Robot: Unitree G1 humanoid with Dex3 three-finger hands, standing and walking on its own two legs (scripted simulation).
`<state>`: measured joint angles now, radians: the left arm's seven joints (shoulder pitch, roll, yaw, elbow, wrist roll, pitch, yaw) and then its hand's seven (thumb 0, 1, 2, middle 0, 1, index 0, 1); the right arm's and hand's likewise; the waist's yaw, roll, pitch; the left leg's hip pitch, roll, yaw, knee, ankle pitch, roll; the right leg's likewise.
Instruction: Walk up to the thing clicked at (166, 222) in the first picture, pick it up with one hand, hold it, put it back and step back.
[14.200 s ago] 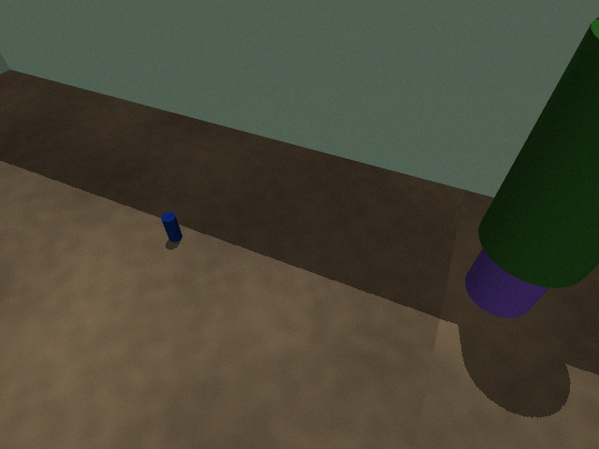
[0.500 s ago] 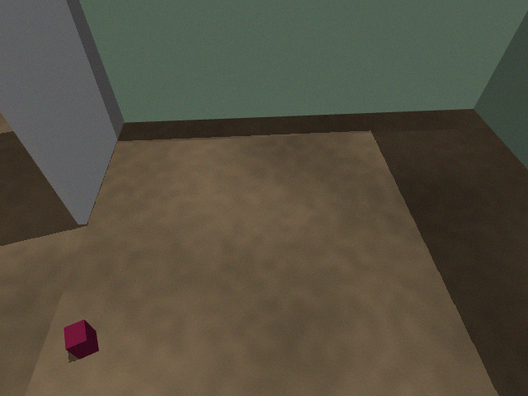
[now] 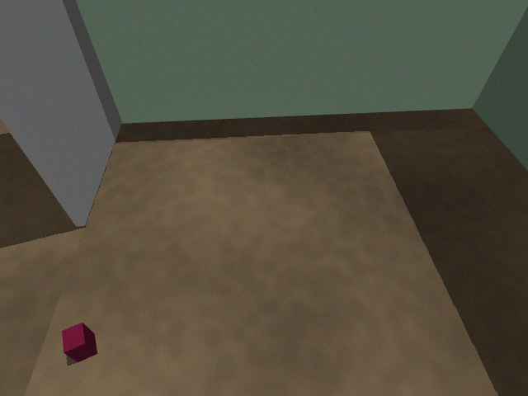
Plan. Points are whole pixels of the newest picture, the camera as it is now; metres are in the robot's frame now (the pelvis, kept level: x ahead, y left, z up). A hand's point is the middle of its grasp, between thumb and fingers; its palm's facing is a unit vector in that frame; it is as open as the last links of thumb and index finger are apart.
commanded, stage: stand
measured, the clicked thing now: out of the picture -0.11 -0.74 -0.72
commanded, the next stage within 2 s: walk up in 0.54 s
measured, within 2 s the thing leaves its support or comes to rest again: neither
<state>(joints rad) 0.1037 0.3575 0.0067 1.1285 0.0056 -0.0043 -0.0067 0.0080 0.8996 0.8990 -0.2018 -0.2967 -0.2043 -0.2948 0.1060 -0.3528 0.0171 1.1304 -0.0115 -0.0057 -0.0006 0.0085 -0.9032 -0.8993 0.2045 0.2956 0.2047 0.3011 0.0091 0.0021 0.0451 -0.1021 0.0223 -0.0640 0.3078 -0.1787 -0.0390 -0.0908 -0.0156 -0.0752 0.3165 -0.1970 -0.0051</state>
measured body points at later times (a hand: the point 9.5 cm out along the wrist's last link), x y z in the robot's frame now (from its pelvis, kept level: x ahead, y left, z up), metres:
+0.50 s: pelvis +0.00 +0.00 +0.00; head +0.01 +0.00 +0.45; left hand +0.08 +0.31 -0.13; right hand +0.08 -0.30 -0.13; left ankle -0.01 +0.15 -0.75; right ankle -0.01 -0.11 -0.75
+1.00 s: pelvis +0.11 +0.07 -0.02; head +0.11 +0.10 +0.43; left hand +0.15 +0.41 -0.15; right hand +0.17 -0.26 -0.11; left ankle +0.14 +0.19 -0.75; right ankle +0.09 -0.07 -0.69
